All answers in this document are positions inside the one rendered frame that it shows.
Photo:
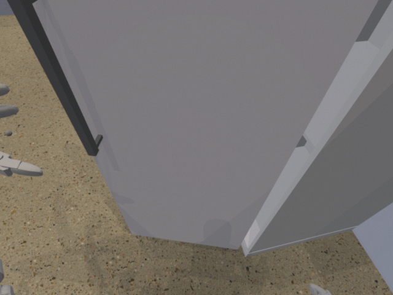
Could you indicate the fridge door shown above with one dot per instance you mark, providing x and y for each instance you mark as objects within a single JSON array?
[{"x": 200, "y": 103}]

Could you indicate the left robot hand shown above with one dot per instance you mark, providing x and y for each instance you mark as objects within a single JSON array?
[{"x": 8, "y": 166}]

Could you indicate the handle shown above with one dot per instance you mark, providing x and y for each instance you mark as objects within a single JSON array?
[{"x": 34, "y": 32}]

